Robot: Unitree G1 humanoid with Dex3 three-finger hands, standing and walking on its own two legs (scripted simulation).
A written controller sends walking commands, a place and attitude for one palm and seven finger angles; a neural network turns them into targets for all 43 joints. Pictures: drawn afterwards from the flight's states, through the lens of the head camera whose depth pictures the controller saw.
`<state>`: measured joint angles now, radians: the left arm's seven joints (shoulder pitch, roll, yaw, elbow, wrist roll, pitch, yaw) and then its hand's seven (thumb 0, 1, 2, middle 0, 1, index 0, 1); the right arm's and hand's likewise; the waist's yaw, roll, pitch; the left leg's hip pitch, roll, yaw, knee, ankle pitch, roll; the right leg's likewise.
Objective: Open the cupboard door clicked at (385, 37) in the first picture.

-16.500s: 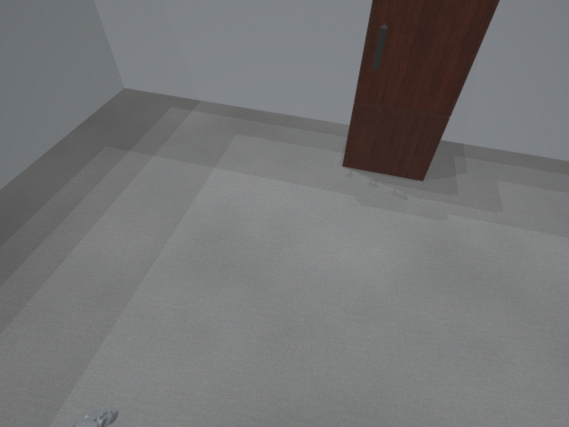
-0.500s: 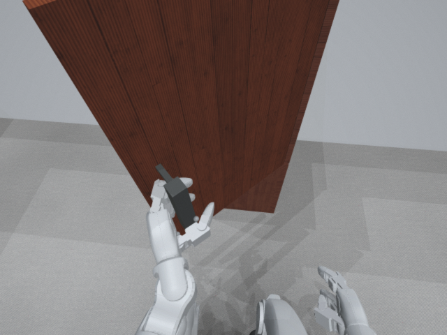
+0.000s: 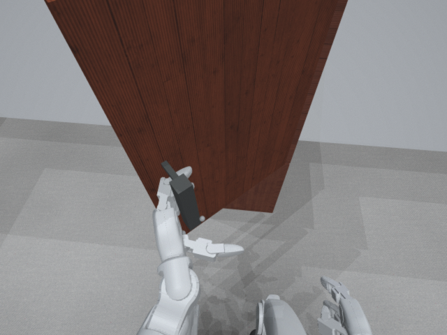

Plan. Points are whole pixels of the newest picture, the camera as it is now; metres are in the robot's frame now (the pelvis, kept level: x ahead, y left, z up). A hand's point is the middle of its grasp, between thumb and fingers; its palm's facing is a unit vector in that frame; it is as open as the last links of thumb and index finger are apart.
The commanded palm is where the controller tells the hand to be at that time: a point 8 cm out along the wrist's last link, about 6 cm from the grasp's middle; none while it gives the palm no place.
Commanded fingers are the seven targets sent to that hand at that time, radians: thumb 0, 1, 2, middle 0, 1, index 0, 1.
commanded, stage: open thumb and fingers to let go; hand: left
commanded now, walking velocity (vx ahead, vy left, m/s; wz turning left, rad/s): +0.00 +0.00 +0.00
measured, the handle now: (180, 196) +0.35 +0.09 +0.02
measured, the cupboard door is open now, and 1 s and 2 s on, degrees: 44 46 45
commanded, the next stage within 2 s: slide the hand sideways off the handle in 0.02 s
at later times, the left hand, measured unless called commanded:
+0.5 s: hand (194, 240) +0.27 +0.06 +0.03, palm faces -0.15 -0.99 +0.07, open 16.1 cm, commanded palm +0.25 +0.12 +0.02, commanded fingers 0.00 -0.50 0.30 -0.15 -0.30 -0.15 -0.30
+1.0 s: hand (169, 261) +0.24 +0.10 +0.02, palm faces -0.13 -0.99 -0.02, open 16.2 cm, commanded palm +0.22 +0.16 +0.02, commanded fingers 0.00 -0.50 0.30 -0.15 -0.30 -0.15 -0.30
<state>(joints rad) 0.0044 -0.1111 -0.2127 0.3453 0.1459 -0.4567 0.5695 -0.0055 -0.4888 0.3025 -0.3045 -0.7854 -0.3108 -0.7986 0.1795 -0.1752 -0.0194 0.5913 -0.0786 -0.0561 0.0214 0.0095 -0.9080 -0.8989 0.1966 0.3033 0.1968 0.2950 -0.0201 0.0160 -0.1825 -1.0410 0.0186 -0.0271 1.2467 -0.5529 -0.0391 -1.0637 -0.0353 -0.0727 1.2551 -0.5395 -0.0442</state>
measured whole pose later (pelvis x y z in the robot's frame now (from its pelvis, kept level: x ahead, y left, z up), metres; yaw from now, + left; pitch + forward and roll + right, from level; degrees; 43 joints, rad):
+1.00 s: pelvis +0.01 +0.02 -0.02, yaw -1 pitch +21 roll -1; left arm 0.36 0.10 -0.19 -0.05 -0.01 -0.43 0.00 -0.01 -0.50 0.30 -0.17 -0.31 -0.19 -0.32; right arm 0.20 -0.19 0.01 0.40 -0.01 0.00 0.01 0.01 -0.91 -0.90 0.20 0.30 0.20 0.30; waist 0.00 0.01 -0.18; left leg -1.09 0.01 -0.02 1.34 -0.61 -0.01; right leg -1.10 -0.04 -0.06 1.32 -0.58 -0.01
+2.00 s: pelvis +0.02 +0.03 +0.05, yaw -1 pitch +10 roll -2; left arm 0.62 0.31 0.09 -0.40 -0.14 -0.16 -0.07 -0.01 -0.42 0.33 -0.15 -0.30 -0.16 -0.30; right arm 0.30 -0.21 0.02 0.38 0.05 -0.03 -0.09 0.01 -0.91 -0.90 0.20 0.30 0.20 0.30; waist 0.00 0.03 -0.17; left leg -0.71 0.02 -0.02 1.06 -0.53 0.01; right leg -0.70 -0.03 -0.07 1.01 -0.47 0.01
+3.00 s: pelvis +0.04 +0.02 +0.11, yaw -1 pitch -4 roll +0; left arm 0.49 0.34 0.33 -0.43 -0.06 -0.05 0.12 0.02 0.88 0.89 -0.21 -0.30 -0.21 -0.30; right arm 0.21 -0.22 0.02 0.63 0.01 -0.12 -0.09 0.01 -0.91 -0.90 0.20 0.30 0.20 0.30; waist 0.07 0.06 0.01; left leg -0.09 0.02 0.01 0.45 -0.29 -0.01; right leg -0.11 -0.01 -0.05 0.44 -0.26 0.00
